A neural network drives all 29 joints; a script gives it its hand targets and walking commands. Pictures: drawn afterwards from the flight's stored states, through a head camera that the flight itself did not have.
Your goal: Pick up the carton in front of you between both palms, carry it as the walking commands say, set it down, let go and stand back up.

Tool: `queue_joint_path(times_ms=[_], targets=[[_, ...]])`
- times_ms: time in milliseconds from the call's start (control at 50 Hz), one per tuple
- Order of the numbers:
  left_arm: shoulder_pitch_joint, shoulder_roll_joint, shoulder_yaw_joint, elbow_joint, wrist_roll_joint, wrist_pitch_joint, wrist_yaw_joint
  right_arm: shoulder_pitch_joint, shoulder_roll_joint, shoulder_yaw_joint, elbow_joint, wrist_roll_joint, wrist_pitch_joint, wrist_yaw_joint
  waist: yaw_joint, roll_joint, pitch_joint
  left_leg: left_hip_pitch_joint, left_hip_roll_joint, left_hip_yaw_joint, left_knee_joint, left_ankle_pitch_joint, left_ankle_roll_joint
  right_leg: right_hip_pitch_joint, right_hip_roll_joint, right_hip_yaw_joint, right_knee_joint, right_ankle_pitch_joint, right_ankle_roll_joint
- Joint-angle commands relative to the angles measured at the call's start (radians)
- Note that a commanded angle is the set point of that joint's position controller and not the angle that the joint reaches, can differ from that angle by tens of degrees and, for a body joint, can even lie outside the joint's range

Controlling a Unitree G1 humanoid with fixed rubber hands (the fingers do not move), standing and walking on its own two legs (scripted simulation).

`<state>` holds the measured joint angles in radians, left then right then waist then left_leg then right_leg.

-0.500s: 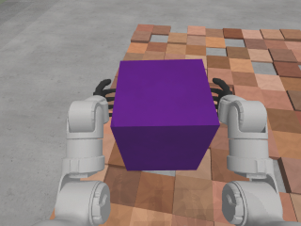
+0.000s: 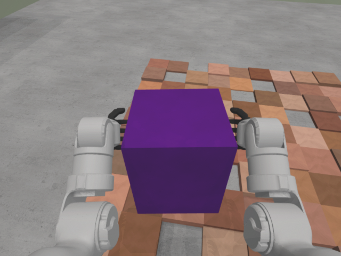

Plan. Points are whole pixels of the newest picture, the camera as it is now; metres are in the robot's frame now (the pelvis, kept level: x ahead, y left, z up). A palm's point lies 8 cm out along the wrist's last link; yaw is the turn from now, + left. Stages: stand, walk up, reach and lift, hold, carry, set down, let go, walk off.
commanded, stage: carry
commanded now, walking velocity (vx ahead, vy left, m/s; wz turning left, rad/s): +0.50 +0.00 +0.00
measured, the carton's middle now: (177, 152) +0.37 +0.00 +0.05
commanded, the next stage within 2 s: none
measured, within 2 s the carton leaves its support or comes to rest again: neither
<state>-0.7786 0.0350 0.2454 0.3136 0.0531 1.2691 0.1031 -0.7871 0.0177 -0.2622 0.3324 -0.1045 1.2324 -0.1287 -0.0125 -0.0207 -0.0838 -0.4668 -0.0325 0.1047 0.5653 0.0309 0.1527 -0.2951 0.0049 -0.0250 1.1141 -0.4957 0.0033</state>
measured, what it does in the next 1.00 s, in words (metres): walks ahead: right foot, then left foot 0.04 m higher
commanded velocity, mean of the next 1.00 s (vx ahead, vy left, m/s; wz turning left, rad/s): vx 0.50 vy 0.00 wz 0.00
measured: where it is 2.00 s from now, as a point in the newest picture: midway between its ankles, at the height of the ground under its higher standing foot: (170, 131)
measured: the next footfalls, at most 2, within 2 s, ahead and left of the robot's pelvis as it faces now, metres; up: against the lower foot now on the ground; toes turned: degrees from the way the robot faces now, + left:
right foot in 0.34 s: +0.35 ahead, -0.11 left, -0.03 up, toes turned -5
left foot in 0.78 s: +0.71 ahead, +0.10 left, +0.01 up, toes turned +4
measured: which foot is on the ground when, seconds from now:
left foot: down 0.00-0.40, up 0.42-0.76, down 0.78-1.00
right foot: up 0.00-0.32, down 0.34-0.78, up 0.80-1.00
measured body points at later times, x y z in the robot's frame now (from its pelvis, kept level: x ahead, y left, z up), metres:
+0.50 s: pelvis +0.31 -0.02 -0.03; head +0.33 -0.02 +0.42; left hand +0.68 +0.12 +0.09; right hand +0.69 -0.18 +0.09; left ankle +0.18 +0.09 -0.62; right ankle +0.31 -0.10 -0.76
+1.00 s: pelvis +0.61 +0.04 +0.01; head +0.67 +0.04 +0.45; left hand +1.02 +0.15 +0.15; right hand +0.99 -0.16 +0.15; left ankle +0.67 +0.09 -0.72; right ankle +0.60 -0.09 -0.63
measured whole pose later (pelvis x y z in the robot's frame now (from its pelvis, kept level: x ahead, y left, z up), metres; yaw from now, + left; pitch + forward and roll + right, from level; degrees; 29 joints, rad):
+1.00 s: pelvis +0.61 +0.04 +0.01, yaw -2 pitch +5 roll -1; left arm -0.81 -0.01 0.28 -0.04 0.06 1.32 0.13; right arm -0.80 -0.01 -0.25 0.00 0.00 1.27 -0.17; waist -0.09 0.01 0.04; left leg -0.47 -0.02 0.13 0.59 -0.23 0.11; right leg -0.67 0.01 -0.01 1.25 -0.48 -0.04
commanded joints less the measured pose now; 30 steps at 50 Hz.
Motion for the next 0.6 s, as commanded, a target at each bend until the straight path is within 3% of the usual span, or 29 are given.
queue_joint_path(times_ms=[0,20,40,80,140,200,280,320,340,360,380,400,420,440,460,480,500,540,580], targets=[[-0.752,-1.214,-0.546,-0.139,-0.406,-0.060,-0.216,-0.742,1.167,0.534,-0.166,0.479,-0.032,0.265,-0.037,0.057,-0.399,0.578,0.266,-0.403,-0.166,0.172,0.008,-0.378,-0.018,0.020,0.083,0.058,-0.010],[-0.742,-1.240,-0.557,-0.164,-0.406,-0.069,-0.205,-0.791,1.185,0.564,-0.227,0.500,-0.044,0.262,-0.027,0.139,-0.430,0.575,0.289,-0.414,-0.188,0.128,0.022,-0.382,-0.026,0.029,0.033,0.091,-0.009],[-0.733,-1.244,-0.566,-0.195,-0.405,-0.076,-0.193,-0.797,1.202,0.583,-0.261,0.515,-0.051,0.259,-0.027,0.160,-0.435,0.553,0.282,-0.394,-0.198,0.103,0.027,-0.368,-0.029,0.017,0.021,0.109,-0.008],[-0.668,-1.243,-0.590,-0.226,-0.400,-0.089,-0.175,-0.754,1.209,0.616,-0.303,0.530,-0.061,0.254,-0.029,0.149,-0.461,0.572,0.277,-0.369,-0.197,0.091,0.050,-0.403,-0.034,0.009,0.003,0.136,-0.007],[-0.594,-1.219,-0.626,-0.268,-0.375,-0.109,-0.159,-0.690,1.200,0.669,-0.343,0.533,-0.077,0.253,-0.048,0.121,-0.449,0.647,0.286,-0.337,-0.187,0.208,0.076,-0.522,-0.056,0.000,-0.103,0.215,-0.005],[-0.560,-1.179,-0.664,-0.311,-0.357,-0.121,-0.155,-0.649,1.171,0.719,-0.376,0.539,-0.090,0.256,-0.063,0.128,-0.421,0.665,0.239,-0.248,-0.151,0.370,0.053,-0.524,-0.040,-0.027,-0.226,0.361,-0.016],[-0.546,-1.094,-0.690,-0.356,-0.346,-0.111,-0.155,-0.600,1.105,0.755,-0.395,0.541,-0.089,0.252,-0.098,0.141,-0.371,0.658,0.166,-0.171,-0.078,0.358,0.026,-0.447,0.004,-0.073,-0.441,0.582,-0.044],[-0.509,-1.041,-0.673,-0.331,-0.332,-0.094,-0.161,-0.574,1.066,0.752,-0.366,0.531,-0.077,0.248,-0.086,0.137,-0.348,0.618,0.164,-0.162,-0.026,0.380,0.018,-0.353,0.021,-0.084,-0.527,0.590,-0.070],[-0.499,-1.015,-0.659,-0.306,-0.325,-0.087,-0.164,-0.585,1.068,0.749,-0.343,0.531,-0.066,0.248,-0.070,0.071,-0.347,0.577,0.106,-0.117,0.083,0.525,-0.018,-0.225,0.084,-0.154,-0.586,0.594,-0.084],[-0.508,-1.001,-0.645,-0.272,-0.313,-0.084,-0.168,-0.608,1.059,0.737,-0.315,0.535,-0.057,0.247,-0.026,-0.042,-0.400,0.380,0.070,-0.065,0.313,0.605,-0.075,0.102,0.095,-0.183,-0.690,0.719,-0.114],[-0.438,-0.985,-0.620,-0.224,-0.301,-0.080,-0.173,-0.601,1.045,0.739,-0.297,0.538,-0.052,0.250,0.114,-0.022,-0.434,0.211,0.048,-0.030,0.464,0.355,-0.094,0.358,0.025,-0.144,-0.842,0.851,-0.099],[-0.418,-0.981,-0.601,-0.202,-0.299,-0.077,-0.178,-0.601,1.071,0.739,-0.268,0.535,-0.051,0.256,0.078,-0.133,-0.411,-0.162,-0.006,-0.075,0.649,-0.495,-0.109,0.685,-0.198,0.062,-0.689,1.330,-0.118],[-0.406,-0.968,-0.577,-0.157,-0.296,-0.076,-0.178,-0.574,1.079,0.703,-0.199,0.528,-0.041,0.256,0.107,-0.257,-0.521,-0.478,-0.032,-0.124,0.884,-0.700,-0.138,1.026,-0.389,0.277,-0.426,1.802,-0.253],[-0.406,-0.980,-0.583,-0.171,-0.300,-0.082,-0.178,-0.542,1.091,0.676,-0.175,0.516,-0.040,0.253,0.153,-0.216,-0.607,-0.605,-0.016,-0.159,1.048,-0.646,-0.145,1.028,-0.413,0.392,-0.484,1.535,-0.349],[-0.466,-1.027,-0.598,-0.216,-0.331,-0.086,-0.181,-0.562,1.115,0.658,-0.187,0.501,-0.041,0.251,0.156,-0.106,-0.588,-0.629,0.018,-0.195,1.106,-0.600,-0.124,0.901,-0.405,0.436,-0.563,1.071,-0.355],[-0.559,-1.084,-0.628,-0.270,-0.374,-0.092,-0.188,-0.586,1.124,0.648,-0.202,0.486,-0.043,0.248,0.132,-0.030,-0.524,-0.647,0.025,-0.177,1.125,-0.577,-0.113,0.771,-0.378,0.430,-0.615,0.823,-0.332],[-0.647,-1.133,-0.666,-0.328,-0.422,-0.097,-0.197,-0.594,1.130,0.643,-0.216,0.469,-0.047,0.241,0.091,-0.006,-0.473,-0.629,0.044,-0.172,1.129,-0.568,-0.106,0.649,-0.369,0.399,-0.647,0.717,-0.308],[-0.772,-1.194,-0.719,-0.410,-0.496,-0.108,-0.212,-0.608,1.120,0.636,-0.262,0.437,-0.056,0.220,0.049,0.012,-0.380,-0.576,0.077,-0.144,1.061,-0.542,-0.103,0.419,-0.315,0.316,-0.682,0.515,-0.248],[-0.807,-1.199,-0.734,-0.443,-0.529,-0.111,-0.221,-0.606,1.096,0.643,-0.308,0.419,-0.065,0.197,0.038,-0.042,-0.330,-0.537,0.089,-0.059,0.936,-0.491,-0.110,0.300,-0.247,0.234,-0.733,0.502,-0.231]])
